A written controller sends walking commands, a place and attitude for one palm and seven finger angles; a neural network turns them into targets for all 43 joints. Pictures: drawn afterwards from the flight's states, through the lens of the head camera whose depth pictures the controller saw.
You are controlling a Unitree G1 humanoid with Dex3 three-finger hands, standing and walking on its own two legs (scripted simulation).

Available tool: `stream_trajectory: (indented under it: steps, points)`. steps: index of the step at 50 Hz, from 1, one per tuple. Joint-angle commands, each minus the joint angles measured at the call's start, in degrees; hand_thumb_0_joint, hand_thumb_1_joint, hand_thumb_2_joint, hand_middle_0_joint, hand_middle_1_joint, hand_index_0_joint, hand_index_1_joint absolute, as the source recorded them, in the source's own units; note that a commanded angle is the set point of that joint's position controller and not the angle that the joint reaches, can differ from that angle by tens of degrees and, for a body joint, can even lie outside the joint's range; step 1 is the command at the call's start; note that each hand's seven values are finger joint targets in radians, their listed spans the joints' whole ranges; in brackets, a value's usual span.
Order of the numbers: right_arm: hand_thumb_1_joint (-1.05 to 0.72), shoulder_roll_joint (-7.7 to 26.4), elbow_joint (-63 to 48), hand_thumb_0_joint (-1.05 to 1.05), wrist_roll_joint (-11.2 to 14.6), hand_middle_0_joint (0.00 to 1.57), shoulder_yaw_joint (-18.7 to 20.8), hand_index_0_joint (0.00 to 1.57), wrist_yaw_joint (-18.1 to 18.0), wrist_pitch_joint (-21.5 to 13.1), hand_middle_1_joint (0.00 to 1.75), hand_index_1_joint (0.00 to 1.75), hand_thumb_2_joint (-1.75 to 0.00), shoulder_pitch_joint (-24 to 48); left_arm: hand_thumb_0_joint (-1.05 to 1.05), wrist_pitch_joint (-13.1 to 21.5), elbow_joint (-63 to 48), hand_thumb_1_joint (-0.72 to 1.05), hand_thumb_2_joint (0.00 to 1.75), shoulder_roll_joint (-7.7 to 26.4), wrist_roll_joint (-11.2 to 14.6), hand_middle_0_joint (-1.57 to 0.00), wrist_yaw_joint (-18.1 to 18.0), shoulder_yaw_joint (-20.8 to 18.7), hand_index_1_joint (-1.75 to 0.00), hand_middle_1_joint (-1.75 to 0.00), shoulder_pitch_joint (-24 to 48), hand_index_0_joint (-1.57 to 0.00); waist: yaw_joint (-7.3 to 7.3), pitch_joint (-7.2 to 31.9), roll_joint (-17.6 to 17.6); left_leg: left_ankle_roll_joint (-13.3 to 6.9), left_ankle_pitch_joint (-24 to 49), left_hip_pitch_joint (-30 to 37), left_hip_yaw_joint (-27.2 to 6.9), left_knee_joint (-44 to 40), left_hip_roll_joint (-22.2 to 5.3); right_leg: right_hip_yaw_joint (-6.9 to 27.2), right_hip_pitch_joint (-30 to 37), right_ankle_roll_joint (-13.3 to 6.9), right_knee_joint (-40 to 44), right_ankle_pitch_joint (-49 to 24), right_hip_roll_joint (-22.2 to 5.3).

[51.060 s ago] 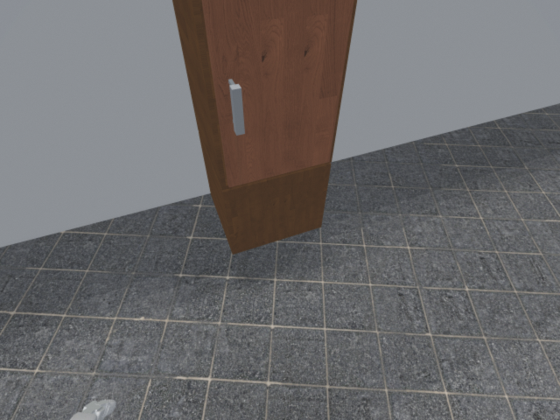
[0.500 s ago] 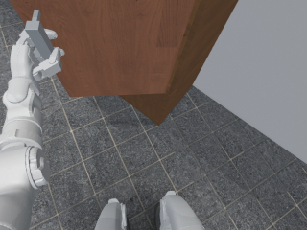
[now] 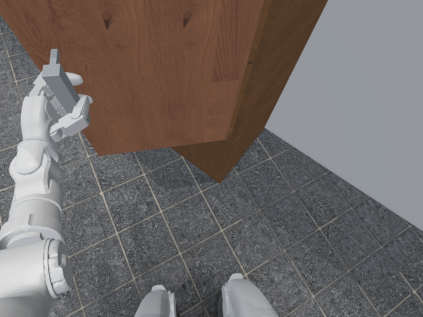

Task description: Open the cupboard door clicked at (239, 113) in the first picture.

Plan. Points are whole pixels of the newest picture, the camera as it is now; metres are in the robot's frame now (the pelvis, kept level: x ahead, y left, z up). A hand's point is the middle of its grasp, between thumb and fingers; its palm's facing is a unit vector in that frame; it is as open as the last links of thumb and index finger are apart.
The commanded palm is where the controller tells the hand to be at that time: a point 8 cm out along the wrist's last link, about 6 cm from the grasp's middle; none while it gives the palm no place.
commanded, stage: pull the door open along its arc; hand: left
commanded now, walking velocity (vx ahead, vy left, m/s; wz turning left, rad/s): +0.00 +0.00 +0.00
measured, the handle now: (69, 89) +0.53 +0.23 +0.05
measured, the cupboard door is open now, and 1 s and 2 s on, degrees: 48 89 90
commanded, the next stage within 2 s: open thumb and fingers to let go in 0.76 s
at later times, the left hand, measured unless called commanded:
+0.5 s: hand (123, 181) +0.34 +0.13 +0.05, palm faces +0.45 -0.89 +0.05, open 6.5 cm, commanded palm +0.29 +0.16 +0.04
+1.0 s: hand (168, 214) +0.29 +0.06 +0.04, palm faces +0.45 -0.89 -0.04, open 6.7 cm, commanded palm +0.24 +0.10 +0.04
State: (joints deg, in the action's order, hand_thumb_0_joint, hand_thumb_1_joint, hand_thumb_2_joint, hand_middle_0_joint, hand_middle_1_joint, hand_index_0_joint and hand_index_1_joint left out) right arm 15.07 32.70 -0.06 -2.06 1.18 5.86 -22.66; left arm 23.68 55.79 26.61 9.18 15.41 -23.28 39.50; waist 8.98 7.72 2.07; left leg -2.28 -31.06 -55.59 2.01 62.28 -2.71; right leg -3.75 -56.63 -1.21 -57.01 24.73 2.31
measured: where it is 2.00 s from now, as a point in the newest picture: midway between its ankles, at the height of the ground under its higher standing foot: outside the picture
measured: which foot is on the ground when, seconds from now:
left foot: down 0.00-1.00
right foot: down 0.00-1.00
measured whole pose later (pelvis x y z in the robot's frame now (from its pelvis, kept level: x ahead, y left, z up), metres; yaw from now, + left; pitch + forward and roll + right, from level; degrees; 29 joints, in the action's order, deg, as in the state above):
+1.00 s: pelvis -0.02 -0.05 +0.00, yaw +6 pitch +15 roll +1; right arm 11.6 34.1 -4.9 0.7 0.5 -2.0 -10.5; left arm 22.9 17.7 -4.9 -6.4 -33.3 9.3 -0.4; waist 0.5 8.5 1.3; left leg 1.8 -28.4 -46.0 -1.4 59.5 -0.2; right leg -6.9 -48.0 -5.2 -59.9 27.2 -0.2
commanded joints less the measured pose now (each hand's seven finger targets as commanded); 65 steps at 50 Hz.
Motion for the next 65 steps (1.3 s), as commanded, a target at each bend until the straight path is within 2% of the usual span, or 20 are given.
stream_trajectory:
  steps: [1, 6, 7, 8, 9, 10, 12, 20, 23, 27, 34, 39, 43, 46, 47, 49, 54, 59, 63, 65]
  points:
    - [-0.9, 9.34, -5.62, 0.0, 0.8, 0.2, 4.58, 0.2, -0.19, -1.26, 0.3, 0.3, -0.9, -5.67, 0.0, 3.83, -19.54, 0.9, 0.9, 8.73, 1.94, -0.4, 1.25, 1.52, -1.35, -1.35, 2.39, -0.4, -4.78, 29.49, 4.14, 0.88, 37.32, 18.35, -3.16, -7.54, 1.42, 1.9, 23.69, -0.21, 4.09, -29.98, 0.58]
    - [-0.9, 8.61, -6.96, 0.0, 1.21, 0.2, 5.08, 0.2, 0.38, -2.36, 0.3, 0.3, -0.9, -2.9, 0.0, 3.65, -27.2, 0.9, 0.9, 2.67, 4.01, -0.4, -0.6, 4.1, -1.35, -1.35, -8.85, -0.4, -5.66, 24.5, 1.98, 1.1, 37.39, 18.25, -2.53, -8.93, 1.36, 1.42, 23.95, -0.01, 4.64, -29.96, 0.38]
    - [-0.9, 8.51, -7.22, 0.0, 1.24, 0.2, 5.18, 0.2, 0.34, -2.7, 0.3, 0.3, -0.9, -2.44, 0.0, 4.16, -29.85, 0.9, 0.9, 2.38, 3.95, -0.4, -1.11, 4.49, -1.35, -1.35, -9.78, -0.4, -5.93, 24.39, 3.49, 1.2, 38.58, 19.03, -2.52, -8.9, 1.38, 1.53, 23.91, -0.24, 4.32, -30.25, 0.26]
    - [-0.9, 6.48, -7.61, 0.0, 0.81, 0.2, 5.37, 0.2, 0.43, -3.62, 0.3, 0.3, -0.9, -0.75, 0.0, 4.02, -34.28, 0.9, 0.9, -0.03, 7.12, -0.4, -9.32, -2.18, -1.35, -1.35, -10.94, -0.4, -10.3, 25.48, 3.49, 2.35, 40.02, 18.86, -2.46, -9.58, 1.31, 0.6, 24.1, -0.2, 4.13, -29.9, 0.26]
    - [-0.9, 6.04, -7.46, 0.0, 0.48, 0.2, 5.14, 0.2, 0.98, -4.33, 0.3, 0.3, -0.9, -0.19, 0.0, 3.42, -34.43, 0.9, 0.9, -6.36, 5.74, -0.4, -13.37, 3.26, -1.35, -1.35, -15.66, -0.4, -9.18, 23.85, 5.31, 3.09, 41.04, 20.1, -2.33, -9.64, 1.3, 0.28, 22.65, -0.14, 3.91, -29.2, 0.21]
    - [-0.9, 5.86, -7.46, 0.0, 0.49, 0.2, 5.2, 0.2, 1.44, -4.72, 0.3, 0.3, -0.9, 0.14, 0.0, 3.14, -35.68, 0.9, 0.9, -9.67, 5.31, -0.4, -15.86, 5.49, -1.35, -1.35, -18.74, -0.4, -8.86, 22.18, 3.29, 3.55, 41.69, 20.29, -2.68, -9.65, 0.92, -0.33, 21.33, -0.09, 3.91, -28.23, 0.07]
    - [-0.9, 5.95, -7.17, 0.0, -0.22, 0.2, 5.41, 0.2, 1.74, -5.02, 0.3, 0.3, -0.9, 0.65, 0.0, 3.38, -38.67, 0.9, 0.9, -10.91, 3.29, -0.4, -20.83, 6.79, -1.35, -1.35, -20.3, -0.4, -8.64, 21.19, -0.9, 3.75, 41.4, 19.49, -3.17, -9.42, 0.75, -0.5, 21.8, -0.26, 3.27, -28.08, 0.12]
    - [-0.9, 3.36, -7.44, 0.0, -3.14, 0.2, 5.34, 0.2, 2.24, -5.56, 0.3, 0.3, -0.9, 6.47, 0.0, 3.47, -45.25, 0.9, 0.9, -24.44, -8.46, -0.4, -40.93, 18.0, -1.35, -1.35, -22.21, -0.4, -8.9, 21.35, -2.65, 3.3, 30.66, 17.05, -2.9, -8.7, 1.98, 0.04, 22.08, -0.7, 2.04, -23.78, -1.19]
    - [-0.9, 3.01, -7.03, 0.0, -3.81, 0.2, 5.48, 0.2, 1.97, -5.79, 0.3, 0.3, -0.9, 7.79, 0.0, 2.84, -45.9, 0.9, 0.9, -27.32, -12.91, -0.4, -44.94, 23.0, -1.35, -1.35, -21.39, -0.4, -7.9, 21.15, -3.74, 2.68, 25.64, 16.17, -2.75, -8.5, 2.53, 0.7, 22.14, -0.65, 3.04, -21.97, -1.5]
    - [-0.9, 2.64, -6.97, 0.0, -4.25, 0.2, 5.4, 0.2, 1.22, -6.19, 0.3, 0.3, -0.9, 8.94, 0.0, 2.07, -47.13, 0.9, 0.9, -30.04, -16.03, -0.4, -46.03, 28.53, -1.35, -1.35, -21.92, -0.4, -7.0, 20.66, -4.83, 2.05, 21.66, 15.84, -2.48, -8.86, 2.91, 1.56, 23.5, -0.76, 4.79, -20.67, -1.89]
    - [-0.9, 1.48, -7.43, 0.0, -3.93, 0.2, 4.64, 0.2, 0.56, -8.07, 0.3, 0.3, -0.9, 12.56, 0.0, 1.48, -49.95, 0.9, 0.9, -35.4, -14.91, -0.4, -45.73, 35.01, -1.35, -1.35, -28.66, -0.4, -7.33, 16.97, -5.0, 1.72, 16.21, 15.2, -2.37, -9.96, 3.48, 2.46, 24.76, -0.63, 7.77, -16.16, -2.81]
    - [-0.9, 0.64, -8.51, 0.0, -4.1, 0.2, 4.3, 0.2, 0.5, -9.61, 0.3, 0.3, -0.9, 13.75, 0.0, 1.45, -52.92, 0.9, 0.9, -36.36, -15.62, -0.4, -46.12, 36.84, -1.35, -1.35, -38.0, -0.4, -8.52, 16.28, -6.18, 1.67, 14.81, 13.86, -2.25, -9.77, 3.94, 4.2, 26.73, -0.3, 9.03, -15.76, -3.76]
    - [-0.9, 1.01, -7.13, 0.0, -4.48, 0.2, 4.03, 0.2, -0.47, -9.87, 0.3, 0.3, -0.9, 14.44, 0.0, 1.6, -52.14, 0.9, 0.9, -31.94, -17.7, -0.4, -48.15, 34.12, -1.35, -1.35, -27.48, -0.4, -6.5, 11.64, -7.4, 1.57, 11.06, 10.59, -2.99, -8.23, 4.04, 6.57, 22.94, 0.18, 10.3, -9.29, -4.85]
    - [-0.9, 0.27, -6.32, 0.0, -4.6, 0.2, 3.89, 0.2, -1.19, -10.35, 0.3, 0.3, -0.9, 15.48, 0.0, 2.5, -49.8, 0.69, 0.81, -31.51, -17.46, -0.38, -48.98, 32.43, -1.33, -1.33, -25.83, -0.38, -6.69, 12.48, -8.44, 1.6, 8.1, 8.48, -2.92, -6.83, 4.48, 9.84, 23.56, 0.84, 12.17, -4.05, -6.11]
    - [-0.9, 0.22, -6.34, 0.0, -4.55, 0.2, 4.01, 0.2, -1.36, -10.35, 0.3, 0.3, -0.9, 15.44, 0.0, 2.8, -50.25, 0.62, 0.78, -30.53, -17.28, -0.38, -49.01, 31.49, -1.32, -1.32, -25.72, -0.38, -7.12, 13.68, -8.34, 1.67, 8.53, 8.33, -3.05, -6.66, 4.54, 10.71, 24.84, 0.8, 12.45, -4.68, -6.34]
    - [-0.9, 0.07, -6.13, 0.0, -4.61, 0.2, 4.18, 0.2, -1.29, -10.49, 0.3, 0.3, -0.9, 15.05, 0.0, 2.73, -49.87, 0.48, 0.72, -32.8, -16.35, -0.37, -48.3, 32.97, -1.3, -1.3, -27.42, -0.37, -7.31, 16.6, -7.36, 1.74, 9.98, 9.36, -2.7, -6.68, 4.63, 10.23, 26.54, 1.02, 11.48, -9.18, -6.42]
    - [-0.9, 0.45, -6.12, 0.0, -4.11, 0.2, 4.23, 0.2, -1.69, -9.86, 0.3, 0.3, -0.9, 14.85, 0.0, 1.94, -50.26, 0.13, 0.57, -31.1, -12.74, -0.35, -46.11, 30.45, -1.27, -1.27, -28.28, -0.35, -7.68, 18.37, -9.03, 2.05, 11.18, 8.66, -2.81, -6.96, 4.72, 11.37, 30.76, 1.91, 11.73, -14.87, -7.1]
    - [-0.9, 0.44, -6.39, 0.0, -4.09, 0.2, 4.28, 0.2, -1.34, -9.64, 0.3, 0.3, -0.9, 14.81, 0.0, 2.48, -50.34, -0.22, 0.42, -31.97, -12.86, -0.32, -45.15, 31.19, -1.23, -1.23, -31.28, -0.32, -7.95, 17.04, -9.03, 2.02, 12.68, 9.45, -2.98, -7.35, 4.52, 10.04, 29.96, 1.71, 10.66, -18.26, -6.78]
    - [-0.9, 0.61, -6.72, 0.0, -4.15, 0.2, 4.32, 0.2, -1.02, -9.67, 0.3, 0.3, -0.9, 14.93, 0.0, 3.14, -50.01, -0.5, 0.3, -32.58, -13.64, -0.3, -45.41, 32.1, -1.2, -1.2, -30.88, -0.3, -7.81, 14.86, -9.03, 1.83, 11.99, 10.15, -3.03, -7.77, 4.42, 8.22, 26.93, 1.07, 10.19, -14.33, -5.93]
    - [-0.9, 0.69, -6.67, 0.0, -4.19, 0.2, 4.46, 0.2, -0.85, -9.82, 0.3, 0.3, -0.9, 14.88, 0.0, 3.61, -50.55, -0.5, 0.3, -32.82, -14.21, -0.3, -45.62, 32.7, -1.2, -1.2, -29.81, -0.3, -7.68, 14.85, -8.02, 1.74, 11.8, 10.85, -2.97, -7.68, 4.35, 7.44, 25.44, 0.72, 9.83, -12.45, -5.59]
